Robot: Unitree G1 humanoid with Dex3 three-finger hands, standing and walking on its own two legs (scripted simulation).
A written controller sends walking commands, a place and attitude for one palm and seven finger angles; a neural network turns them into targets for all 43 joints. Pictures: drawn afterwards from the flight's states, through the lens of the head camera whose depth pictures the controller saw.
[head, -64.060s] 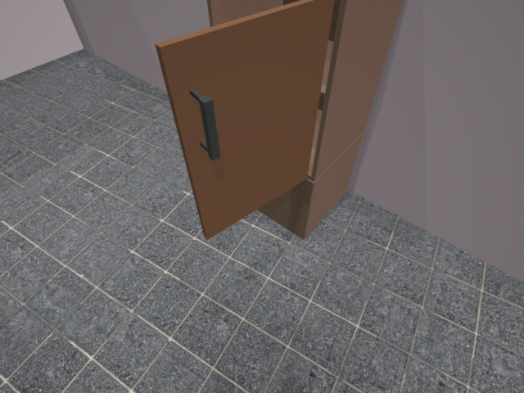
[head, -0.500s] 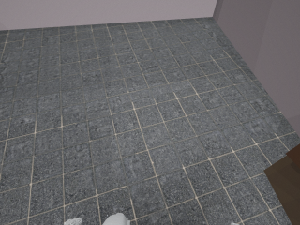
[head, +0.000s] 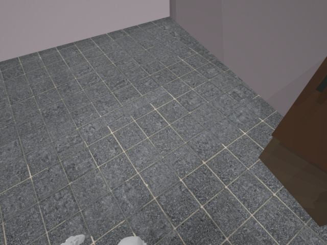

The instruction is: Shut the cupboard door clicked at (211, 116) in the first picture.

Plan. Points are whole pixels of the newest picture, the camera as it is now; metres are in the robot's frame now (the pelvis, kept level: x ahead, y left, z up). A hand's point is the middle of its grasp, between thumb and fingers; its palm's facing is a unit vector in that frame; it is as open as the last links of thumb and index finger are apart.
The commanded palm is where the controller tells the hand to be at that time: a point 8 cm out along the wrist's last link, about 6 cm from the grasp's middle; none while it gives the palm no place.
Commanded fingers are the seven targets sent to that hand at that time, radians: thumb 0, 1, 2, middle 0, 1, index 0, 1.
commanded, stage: turn to face it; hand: left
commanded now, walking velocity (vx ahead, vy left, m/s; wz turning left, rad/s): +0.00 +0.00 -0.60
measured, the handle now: out of the picture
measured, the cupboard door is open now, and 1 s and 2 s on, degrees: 17 17 17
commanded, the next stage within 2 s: take the last steps up to it in 1.16 s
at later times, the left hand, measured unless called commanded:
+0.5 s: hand (107, 224) +0.19 +0.18 -0.15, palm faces -0.29 -0.93 -0.23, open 7.4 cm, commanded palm none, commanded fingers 0.00 0.90 0.90 -0.20 -0.30 -0.20 -0.30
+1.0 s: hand (125, 206) +0.24 +0.15 -0.17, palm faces -0.53 -0.82 -0.21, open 7.4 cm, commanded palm none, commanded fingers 0.00 0.90 0.90 -0.20 -0.30 -0.20 -0.30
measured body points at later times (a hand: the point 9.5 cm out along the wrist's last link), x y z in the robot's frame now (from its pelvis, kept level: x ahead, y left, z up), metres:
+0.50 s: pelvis +0.03 +0.01 +0.01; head +0.07 +0.00 +0.46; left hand +0.20 +0.23 -0.13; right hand +0.00 -0.25 -0.13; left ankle +0.05 +0.14 -0.73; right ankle -0.02 -0.10 -0.69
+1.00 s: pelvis +0.07 +0.01 +0.00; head +0.12 +0.01 +0.45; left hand +0.27 +0.19 -0.15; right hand -0.01 -0.25 -0.12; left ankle +0.13 +0.10 -0.73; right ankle -0.04 -0.08 -0.68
